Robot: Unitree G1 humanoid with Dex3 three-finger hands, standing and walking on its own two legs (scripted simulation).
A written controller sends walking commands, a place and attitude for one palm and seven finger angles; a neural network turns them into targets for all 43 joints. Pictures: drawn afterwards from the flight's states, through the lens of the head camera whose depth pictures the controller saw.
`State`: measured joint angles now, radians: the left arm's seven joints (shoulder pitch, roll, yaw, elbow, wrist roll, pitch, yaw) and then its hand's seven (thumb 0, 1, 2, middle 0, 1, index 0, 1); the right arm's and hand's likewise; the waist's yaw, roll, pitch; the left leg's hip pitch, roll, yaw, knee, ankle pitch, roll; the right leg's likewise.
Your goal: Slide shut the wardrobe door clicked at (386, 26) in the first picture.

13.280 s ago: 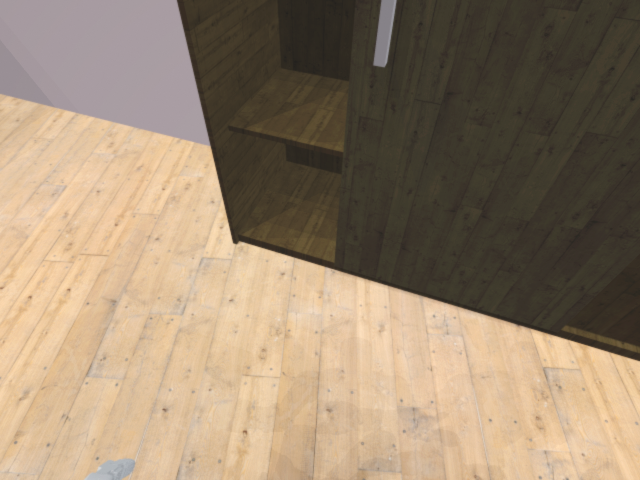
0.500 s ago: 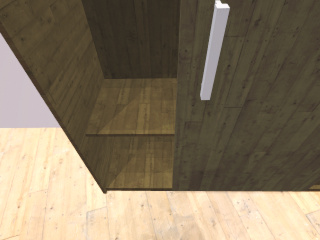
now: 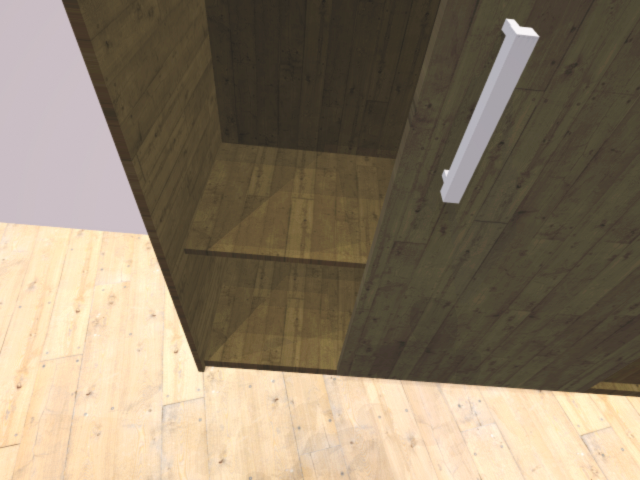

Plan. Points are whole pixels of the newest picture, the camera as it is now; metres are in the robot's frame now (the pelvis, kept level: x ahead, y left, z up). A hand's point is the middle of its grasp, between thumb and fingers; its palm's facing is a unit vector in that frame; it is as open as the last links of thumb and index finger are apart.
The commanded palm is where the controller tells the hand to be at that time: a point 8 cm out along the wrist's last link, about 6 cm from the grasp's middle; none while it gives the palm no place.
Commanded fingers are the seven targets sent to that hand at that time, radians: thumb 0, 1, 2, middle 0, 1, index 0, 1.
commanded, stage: come to a stop and stand still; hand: right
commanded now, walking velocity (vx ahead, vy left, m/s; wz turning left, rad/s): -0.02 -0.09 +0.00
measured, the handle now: (476, 120) +0.53 -0.17 +0.21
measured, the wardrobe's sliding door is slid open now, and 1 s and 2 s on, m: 0.42 0.42 0.42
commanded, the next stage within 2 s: look again from close up in 1.26 s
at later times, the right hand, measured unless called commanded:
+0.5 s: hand out of the picture -0.02 -0.20 -0.18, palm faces +0.04 +0.98 -0.18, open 7.4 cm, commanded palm none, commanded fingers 0.00 -0.90 -0.90 0.20 0.30 0.20 0.30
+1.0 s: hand out of the picture -0.04 -0.21 -0.18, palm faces +0.03 +0.98 -0.19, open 7.4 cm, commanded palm none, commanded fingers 0.00 -0.90 -0.90 0.20 0.30 0.20 0.30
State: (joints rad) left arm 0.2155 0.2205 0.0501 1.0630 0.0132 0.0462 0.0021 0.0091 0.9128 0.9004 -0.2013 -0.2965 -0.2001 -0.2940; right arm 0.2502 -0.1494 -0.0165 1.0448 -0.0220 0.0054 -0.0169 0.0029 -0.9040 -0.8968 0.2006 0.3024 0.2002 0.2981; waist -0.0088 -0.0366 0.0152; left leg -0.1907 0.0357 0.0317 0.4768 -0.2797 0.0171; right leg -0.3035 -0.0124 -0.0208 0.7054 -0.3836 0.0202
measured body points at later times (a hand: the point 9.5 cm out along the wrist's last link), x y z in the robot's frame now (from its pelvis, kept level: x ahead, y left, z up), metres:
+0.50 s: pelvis -0.01 -0.04 +0.00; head -0.01 -0.04 +0.45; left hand -0.01 +0.18 -0.16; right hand -0.02 -0.26 -0.16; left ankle -0.02 +0.11 -0.74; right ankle -0.03 -0.14 -0.74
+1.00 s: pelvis -0.03 -0.04 -0.01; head -0.04 -0.04 +0.44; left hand -0.02 +0.18 -0.17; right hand -0.04 -0.26 -0.17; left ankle -0.02 +0.11 -0.74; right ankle -0.03 -0.14 -0.74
